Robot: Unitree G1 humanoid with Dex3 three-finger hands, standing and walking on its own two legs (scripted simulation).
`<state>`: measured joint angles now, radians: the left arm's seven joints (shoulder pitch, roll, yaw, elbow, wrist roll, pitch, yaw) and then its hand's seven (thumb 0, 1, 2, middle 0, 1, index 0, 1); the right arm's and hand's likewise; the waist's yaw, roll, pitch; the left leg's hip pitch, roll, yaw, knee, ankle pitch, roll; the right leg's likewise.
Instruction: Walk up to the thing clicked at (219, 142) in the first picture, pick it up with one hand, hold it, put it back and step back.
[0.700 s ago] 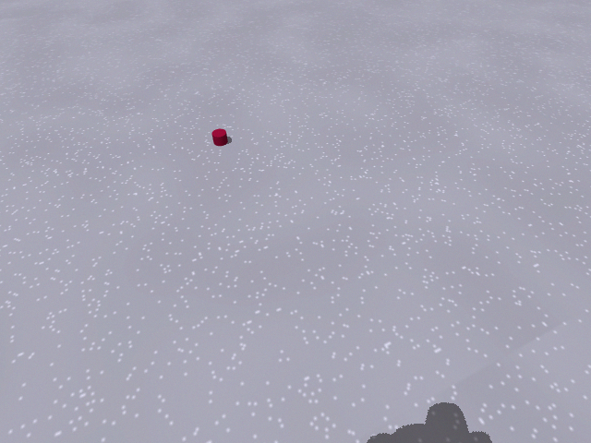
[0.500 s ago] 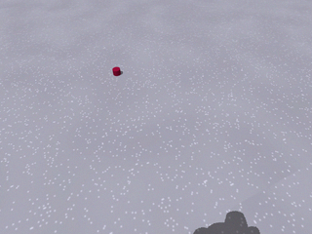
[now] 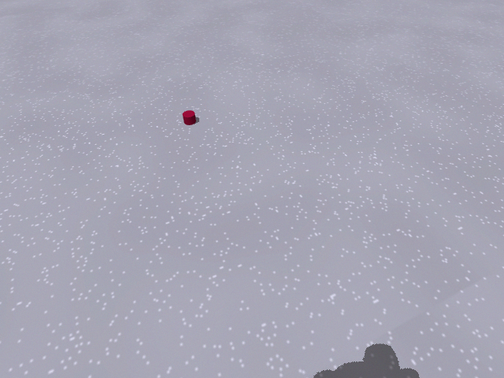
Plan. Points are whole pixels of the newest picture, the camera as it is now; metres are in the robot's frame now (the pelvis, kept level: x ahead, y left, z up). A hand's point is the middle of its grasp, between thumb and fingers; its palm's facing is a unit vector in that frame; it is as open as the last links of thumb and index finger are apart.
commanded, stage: stand
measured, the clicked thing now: (189, 117) +1.80 +0.43 -0.75
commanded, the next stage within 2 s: walk up in 0.42 s
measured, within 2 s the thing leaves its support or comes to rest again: neither
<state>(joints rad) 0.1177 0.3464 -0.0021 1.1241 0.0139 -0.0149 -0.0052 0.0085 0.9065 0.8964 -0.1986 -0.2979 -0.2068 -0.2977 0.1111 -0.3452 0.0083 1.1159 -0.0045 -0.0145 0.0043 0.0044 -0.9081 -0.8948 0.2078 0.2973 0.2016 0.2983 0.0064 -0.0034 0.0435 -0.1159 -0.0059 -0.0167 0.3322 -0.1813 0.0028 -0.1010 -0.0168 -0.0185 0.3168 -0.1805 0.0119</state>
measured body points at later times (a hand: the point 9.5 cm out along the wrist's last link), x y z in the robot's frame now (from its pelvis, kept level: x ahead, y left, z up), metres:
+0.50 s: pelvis +0.00 -0.01 -0.01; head +0.02 +0.00 +0.44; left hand +0.08 +0.30 -0.13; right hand +0.09 -0.31 -0.13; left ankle +0.00 +0.12 -0.75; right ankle +0.00 -0.13 -0.75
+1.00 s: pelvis -0.02 -0.02 -0.03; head +0.00 +0.01 +0.41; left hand -0.08 +0.31 -0.16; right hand +0.20 -0.28 -0.12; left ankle -0.05 +0.10 -0.75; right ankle -0.01 -0.14 -0.74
